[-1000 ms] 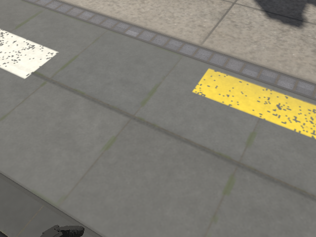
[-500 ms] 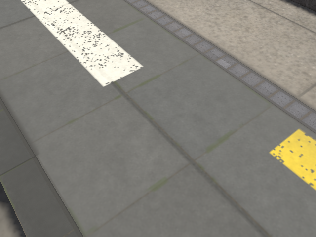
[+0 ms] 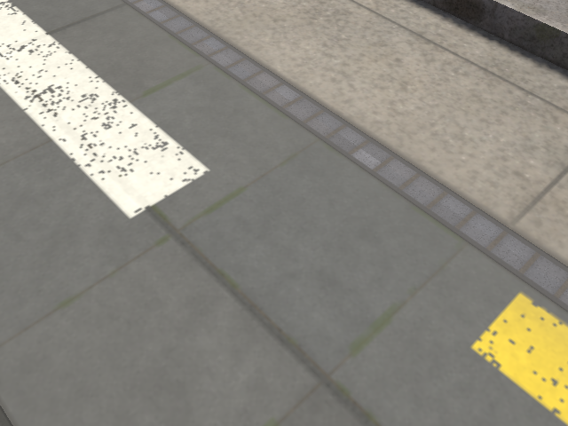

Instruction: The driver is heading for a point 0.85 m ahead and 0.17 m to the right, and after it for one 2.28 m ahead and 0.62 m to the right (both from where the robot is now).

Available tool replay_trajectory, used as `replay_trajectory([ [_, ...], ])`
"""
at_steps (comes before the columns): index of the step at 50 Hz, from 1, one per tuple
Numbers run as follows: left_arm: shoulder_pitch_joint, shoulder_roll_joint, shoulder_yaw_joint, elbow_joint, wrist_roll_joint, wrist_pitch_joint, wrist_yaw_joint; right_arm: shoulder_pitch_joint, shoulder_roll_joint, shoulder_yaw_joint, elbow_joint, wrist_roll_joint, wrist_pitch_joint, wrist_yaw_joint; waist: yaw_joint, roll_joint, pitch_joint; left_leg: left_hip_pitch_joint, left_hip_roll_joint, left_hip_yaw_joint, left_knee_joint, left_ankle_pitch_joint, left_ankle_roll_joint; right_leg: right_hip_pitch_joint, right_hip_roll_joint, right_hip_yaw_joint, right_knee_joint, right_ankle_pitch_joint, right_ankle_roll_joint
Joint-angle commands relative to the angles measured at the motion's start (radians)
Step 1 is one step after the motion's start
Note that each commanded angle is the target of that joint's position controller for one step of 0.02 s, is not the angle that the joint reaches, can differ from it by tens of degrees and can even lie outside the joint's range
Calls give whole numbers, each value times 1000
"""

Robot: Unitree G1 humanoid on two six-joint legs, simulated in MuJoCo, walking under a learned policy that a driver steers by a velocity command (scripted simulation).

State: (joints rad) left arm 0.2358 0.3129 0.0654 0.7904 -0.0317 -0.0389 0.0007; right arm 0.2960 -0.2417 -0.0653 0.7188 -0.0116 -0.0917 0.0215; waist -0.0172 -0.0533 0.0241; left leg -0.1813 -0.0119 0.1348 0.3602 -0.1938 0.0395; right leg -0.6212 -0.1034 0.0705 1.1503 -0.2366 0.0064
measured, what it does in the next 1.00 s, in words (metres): walks ahead: right foot, then left foot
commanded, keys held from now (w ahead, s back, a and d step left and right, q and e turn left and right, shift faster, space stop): w+e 0.54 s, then w+q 0.46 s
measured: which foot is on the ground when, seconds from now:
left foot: down 0.00-0.32, up 0.34-0.82, down 0.84-1.00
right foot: up 0.00-0.28, down 0.30-0.86, up 0.88-1.00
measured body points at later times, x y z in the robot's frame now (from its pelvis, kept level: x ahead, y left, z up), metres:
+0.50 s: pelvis +0.26 -0.09 +0.00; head +0.30 -0.11 +0.44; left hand +0.44 +0.15 -0.11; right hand +0.35 -0.40 -0.10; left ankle +0.32 +0.09 -0.66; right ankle +0.28 -0.16 -0.74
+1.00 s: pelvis +0.56 -0.10 +0.00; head +0.60 -0.10 +0.44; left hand +0.76 +0.12 -0.11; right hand +0.60 -0.40 -0.11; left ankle +0.62 -0.05 -0.74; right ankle +0.48 -0.24 -0.66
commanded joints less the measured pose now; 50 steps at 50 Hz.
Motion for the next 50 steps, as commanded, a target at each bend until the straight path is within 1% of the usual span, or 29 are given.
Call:
replay_trajectory([
  [1,11,11,4,-63,5,7,0,-56,-107,-31,-46,-6,-31,-14,29,120,7,39,272,-134,-219,248,152,-90,-37,55,-76,119,12],
  [6,-151,-15,-11,-116,13,-2,-36,-16,-162,-49,-4,6,-18,-34,-24,97,54,92,278,-15,-230,240,126,-72,-21,-23,-359,284,-11],
  [9,-226,-6,-10,-159,11,0,-53,18,-189,-61,21,22,-1,-38,-45,90,82,185,308,17,-203,245,110,-92,-17,-56,-451,232,-43],
  [11,-244,8,-4,-182,13,2,-62,23,-205,-68,32,32,13,-38,-39,100,76,239,318,42,-143,366,94,-67,9,-99,-486,146,-74],
  [13,-182,44,17,-186,14,10,-63,9,-240,-76,30,40,27,-41,11,133,6,264,310,72,13,709,70,71,82,-165,-492,40,-117],
  [14,-64,79,40,-161,11,13,-60,-9,-249,-77,27,46,36,-42,83,129,-61,239,285,96,185,825,50,230,135,-195,-527,33,-147],
  [15,109,144,76,-115,9,18,-46,-8,-229,-67,21,47,37,-45,167,101,-151,110,240,116,427,765,11,503,176,-178,-577,88,-187],
  [16,199,255,105,-94,5,25,-24,24,-130,-36,-17,8,29,-46,149,-111,-219,-246,141,116,796,145,-52,807,-34,190,-614,87,-286],
  [17,158,295,98,-138,8,2,-32,53,-69,-5,-64,6,-7,-40,80,-217,-381,-530,-47,-119,1057,-422,-85,998,-226,769,-811,-114,-467],
  [18,160,197,72,-143,14,-11,-39,-68,-162,-24,-81,43,-35,-28,144,-71,-342,-640,10,-238,1087,-353,-64,986,-216,713,-880,-136,-405],
  [19,126,152,60,-137,13,-21,-38,-109,-165,-21,-96,57,-49,-25,122,-46,-223,-666,50,-225,1028,-265,-41,869,-184,566,-872,-78,-367],
  [20,55,124,51,-146,8,-25,-35,-107,-154,-20,-83,33,-53,-35,70,41,-152,-611,98,-225,936,-191,-38,720,-137,452,-862,21,-327],
  [21,2,89,40,-158,13,-26,-31,-101,-166,-28,-76,9,-48,-41,34,33,-115,-540,125,-227,856,-146,-43,605,-100,373,-871,122,-307],
  [22,-25,79,34,-174,24,-27,-25,-85,-167,-33,-74,4,-36,-38,8,11,-105,-482,136,-231,827,-116,-50,533,-79,339,-894,174,-304],
  [25,-12,101,41,-166,22,-35,-10,-92,-132,-24,-75,-7,-7,-37,-4,21,-82,-446,121,-200,713,-59,-90,425,-47,257,-920,315,-313],
  [27,18,117,45,-151,17,-32,3,-167,-109,-14,-96,-8,-1,-38,19,15,-53,-462,103,-190,576,46,-112,395,-20,216,-922,316,-293],
  [30,45,93,32,-126,18,-31,10,-243,-75,5,-92,4,-6,-21,66,-32,-42,-397,83,-168,333,266,-112,394,11,128,-924,244,-241],
  [33,99,112,32,-94,19,-36,4,-315,-90,7,-104,22,-14,-3,110,-35,-12,-387,77,-160,244,336,-86,445,-43,148,-925,174,-237],
  [36,134,123,34,-65,23,-32,4,-360,-111,3,-130,28,-18,14,123,-25,23,-488,75,-165,197,235,-31,602,-115,168,-887,241,-228],
  [39,114,140,41,-53,23,-21,12,-303,-126,-3,-130,30,-19,30,81,-37,9,-438,46,-143,171,105,28,684,-133,125,-811,485,-192],
  [41,73,139,38,-64,26,-12,16,-104,-171,-33,-75,23,-15,26,-25,-13,-122,-141,-32,-83,135,126,80,648,-64,32,-576,815,-154],
  [42,68,112,24,-86,41,-12,22,49,-221,-49,-51,19,-12,21,-87,57,-237,129,72,-242,152,180,135,487,-20,-12,-324,660,-117],
  [43,184,31,-1,-111,51,-32,16,111,-314,-69,-47,18,-13,23,-30,305,-331,469,299,-724,83,59,308,85,164,-60,61,32,-23],
  [44,154,61,-4,-108,41,-55,5,145,-233,-51,-34,37,-9,26,-63,300,-359,548,331,-952,-56,-148,325,-94,179,54,157,-292,-21],
  [45,55,115,8,-135,11,-72,-8,83,-189,-37,-48,34,-3,19,-73,209,-213,443,313,-832,-74,-202,278,-174,120,74,186,-219,-32],
  [46,-17,107,4,-152,12,-82,-10,29,-180,-33,-64,24,4,15,-61,108,-130,308,275,-722,-85,-138,250,-161,81,52,139,-146,-38],
  [47,-50,99,6,-161,35,-87,-7,-7,-165,-26,-72,20,9,13,-35,52,-67,192,238,-646,-103,-39,238,-137,53,40,57,-99,-34],
  [48,-42,96,11,-165,49,-85,-4,-27,-152,-20,-80,15,8,10,-3,67,-58,124,205,-594,-121,55,228,-78,29,40,-12,-59,-26],
  [50,-17,78,10,-162,55,-72,2,-38,-152,-19,-83,19,9,1,23,117,-61,63,167,-535,-141,176,233,-33,24,22,-85,-36,5],
])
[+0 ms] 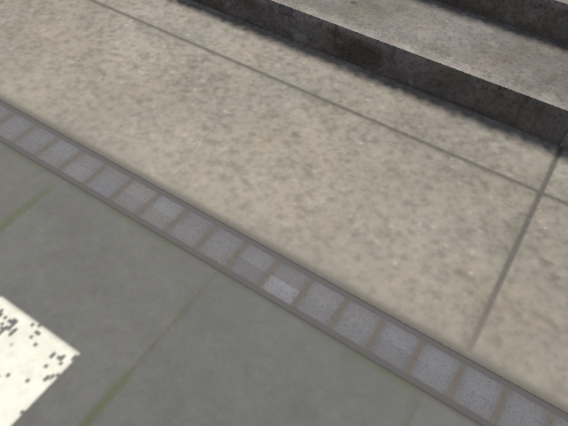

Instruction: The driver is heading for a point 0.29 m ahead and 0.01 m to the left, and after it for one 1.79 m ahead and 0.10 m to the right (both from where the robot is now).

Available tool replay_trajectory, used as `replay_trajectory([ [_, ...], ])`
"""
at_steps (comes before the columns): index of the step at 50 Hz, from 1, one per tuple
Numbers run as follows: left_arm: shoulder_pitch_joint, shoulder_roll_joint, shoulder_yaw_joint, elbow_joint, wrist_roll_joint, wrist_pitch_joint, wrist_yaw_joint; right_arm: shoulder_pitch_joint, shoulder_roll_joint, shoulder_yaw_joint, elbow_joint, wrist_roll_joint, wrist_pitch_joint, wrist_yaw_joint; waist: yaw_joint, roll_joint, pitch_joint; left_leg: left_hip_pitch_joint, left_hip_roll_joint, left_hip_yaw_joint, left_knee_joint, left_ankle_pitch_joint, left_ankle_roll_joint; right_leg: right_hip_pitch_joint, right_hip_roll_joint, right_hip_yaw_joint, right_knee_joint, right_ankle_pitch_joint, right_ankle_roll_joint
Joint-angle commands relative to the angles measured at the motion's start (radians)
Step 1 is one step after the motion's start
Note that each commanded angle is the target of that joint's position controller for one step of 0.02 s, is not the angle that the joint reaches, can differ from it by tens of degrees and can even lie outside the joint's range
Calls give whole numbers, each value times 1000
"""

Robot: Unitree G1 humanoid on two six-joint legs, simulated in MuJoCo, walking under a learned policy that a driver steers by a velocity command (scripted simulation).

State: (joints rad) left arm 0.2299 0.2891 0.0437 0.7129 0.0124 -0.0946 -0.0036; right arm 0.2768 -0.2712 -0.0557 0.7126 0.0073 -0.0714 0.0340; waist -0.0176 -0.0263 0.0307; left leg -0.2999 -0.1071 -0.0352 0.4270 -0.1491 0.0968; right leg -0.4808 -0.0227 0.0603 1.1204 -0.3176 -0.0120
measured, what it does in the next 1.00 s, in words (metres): walks ahead: right foot, then left foot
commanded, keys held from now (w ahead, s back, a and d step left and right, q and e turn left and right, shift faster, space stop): w+q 0.10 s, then q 0.14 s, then e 0.76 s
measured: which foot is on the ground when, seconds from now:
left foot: down 0.00-0.32, up 0.34-0.70, down 0.72-1.00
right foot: up 0.00-0.30, down 0.32-0.72, up 0.74-1.00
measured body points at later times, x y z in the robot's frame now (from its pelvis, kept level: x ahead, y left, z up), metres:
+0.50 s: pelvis +0.22 -0.02 -0.01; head +0.26 -0.02 +0.44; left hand +0.34 +0.24 -0.11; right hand +0.38 -0.28 -0.12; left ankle +0.14 +0.11 -0.68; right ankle +0.33 -0.10 -0.74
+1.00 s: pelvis +0.24 +0.02 +0.00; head +0.27 +0.03 +0.45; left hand +0.42 +0.29 -0.11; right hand +0.35 -0.26 -0.09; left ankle +0.26 +0.13 -0.74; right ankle +0.22 -0.13 -0.67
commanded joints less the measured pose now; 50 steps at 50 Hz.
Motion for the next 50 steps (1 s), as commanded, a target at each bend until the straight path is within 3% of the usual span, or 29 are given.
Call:
replay_trajectory([
  [1,-10,92,30,-83,12,-9,10,-11,-129,-31,-71,3,-12,-16,26,93,-66,156,254,-336,-209,181,179,-171,-54,20,-88,56,39],
  [3,-66,76,25,-98,11,-2,16,20,-154,-39,-56,7,-10,-29,13,86,-50,125,235,-295,-211,243,174,-187,-42,8,-201,136,66],
  [7,-217,42,13,-127,8,-11,10,75,-166,-44,-20,16,13,-52,-35,110,-37,72,163,-228,-150,357,101,-86,26,-7,-479,356,80],
  [10,-284,48,17,-143,-1,-18,-5,130,-166,-48,3,20,42,-67,-56,127,-61,107,160,-274,-74,405,54,-17,83,-6,-580,407,65],
  [12,-290,66,25,-145,-4,-21,-12,120,-158,-50,-3,19,58,-76,-44,133,-68,167,170,-342,-10,379,44,-2,96,26,-641,368,48],
  [14,-209,88,33,-113,2,-29,-16,76,-142,-47,-18,7,62,-86,-9,152,-100,232,195,-349,81,443,31,55,70,25,-678,380,15],
  [15,-135,94,36,-89,13,-37,-15,45,-125,-40,-26,6,59,-84,34,140,-137,233,164,-314,169,505,5,164,54,0,-753,489,-13],
  [16,-46,123,39,-76,34,-43,-12,52,-79,-23,-39,-8,52,-77,63,81,-254,156,116,-276,338,384,-28,402,-63,82,-710,738,-73],
  [17,1,144,35,-67,51,-35,-9,230,-15,-3,-10,-18,47,-72,1,-152,-368,-88,-13,-219,631,-299,-95,714,-305,356,-614,1182,-263],
  [18,44,72,22,-21,14,-21,-17,351,-62,3,29,-6,48,-59,-16,-229,-463,-172,11,-208,751,-559,-128,764,-408,564,-626,996,-376],
  [19,-19,48,15,-47,-14,-9,-21,260,-140,-17,26,-4,60,-56,6,-119,-347,-215,66,-177,798,-507,-156,652,-339,538,-680,752,-340],
  [20,-74,46,12,-58,-18,6,-23,127,-165,-26,0,-6,73,-61,26,-56,-245,-248,83,-131,798,-440,-172,544,-274,469,-714,594,-285],
  [21,-122,56,9,-67,-18,20,-25,55,-167,-33,-18,-16,86,-66,19,-21,-159,-260,95,-101,754,-406,-181,428,-229,425,-750,494,-254],
  [22,-147,89,19,-71,-16,34,-20,24,-158,-35,-35,-22,96,-70,4,-33,-112,-232,106,-86,683,-377,-182,332,-193,397,-780,422,-230],
  [23,-153,119,31,-71,-11,48,-17,22,-127,-30,-38,-15,100,-74,-9,-60,-82,-182,100,-63,591,-374,-180,262,-149,358,-805,389,-205],
  [26,-131,142,49,-75,-8,70,-5,34,-78,-19,-27,-13,95,-88,-10,-107,-134,-83,66,-30,443,-350,-180,233,-107,327,-816,384,-206],
  [28,-130,147,57,-82,-19,80,5,8,-82,-21,-30,-13,96,-89,-3,-112,-159,-53,64,-45,387,-274,-174,221,-108,353,-831,265,-206],
  [32,-117,147,67,-85,-27,105,22,-55,-87,-23,-52,-11,80,-76,13,-127,-131,-17,61,-58,262,-202,-156,183,-96,408,-844,77,-191],
  [35,-113,142,68,-88,-39,126,35,-19,-92,-30,-41,-8,57,-60,-19,-120,-119,119,62,-32,25,-69,-116,130,-53,411,-789,40,-139],
  [36,-83,117,61,-85,-40,128,37,3,-136,-43,-43,-16,54,-63,-21,-67,-124,209,162,-99,-47,-57,-76,55,-9,372,-717,-52,-90],
  [37,-94,79,52,-117,-40,122,37,1,-236,-65,-48,-49,59,-66,1,198,-90,213,365,-340,-134,-79,45,-109,128,184,-505,-190,-27],
  [38,-70,129,70,-113,-31,109,36,-52,-219,-62,-69,-76,56,-62,5,293,-79,129,495,-482,-177,31,151,-129,153,102,-245,-285,15],
  [39,-26,176,89,-87,-27,109,33,-117,-164,-43,-95,-69,51,-67,36,215,-75,102,479,-418,-157,99,152,-113,113,112,-87,-240,37],
  [40,11,176,95,-57,-31,119,34,-167,-129,-34,-106,-49,49,-71,58,158,-65,99,414,-315,-132,125,108,-110,106,99,-21,-187,54],
  [41,36,158,93,-39,-29,133,40,-190,-114,-29,-110,-29,48,-73,61,140,-61,127,376,-252,-112,144,81,-133,98,90,43,-137,72],
  [42,40,138,88,-37,-28,143,41,-188,-105,-23,-109,-20,49,-75,52,138,-53,134,364,-207,-101,211,82,-148,92,81,102,-114,89],
  [45,-33,105,71,-84,-42,148,35,-136,-111,-25,-96,-27,64,-81,9,164,-45,196,339,-114,-100,274,105,-177,61,18,38,-58,125],
  [47,-82,93,61,-116,-40,146,28,-94,-133,-34,-83,-28,74,-87,-23,181,-62,265,365,-109,-94,291,123,-176,30,2,-61,-59,139],
  [50,-102,75,46,-146,-34,146,10,-100,-174,-51,-81,-22,83,-82,-33,197,-84,247,391,-67,-87,315,131,-62,-4,-46,-210,-90,127],
])
Keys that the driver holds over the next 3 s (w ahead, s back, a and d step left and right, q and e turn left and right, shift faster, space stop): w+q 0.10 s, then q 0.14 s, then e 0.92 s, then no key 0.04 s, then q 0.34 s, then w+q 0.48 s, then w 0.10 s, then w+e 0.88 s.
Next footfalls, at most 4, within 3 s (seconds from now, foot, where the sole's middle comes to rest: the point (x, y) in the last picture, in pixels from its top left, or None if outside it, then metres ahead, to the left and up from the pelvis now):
0.32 right None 0.37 -0.09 -0.78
0.72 left None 0.30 0.13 -0.78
1.16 right None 0.25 -0.13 -0.78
1.70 left None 0.26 0.09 -0.78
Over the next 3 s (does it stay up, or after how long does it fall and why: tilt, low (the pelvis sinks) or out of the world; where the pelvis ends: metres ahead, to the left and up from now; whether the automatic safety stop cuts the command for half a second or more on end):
stays up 0.89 0.04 0.00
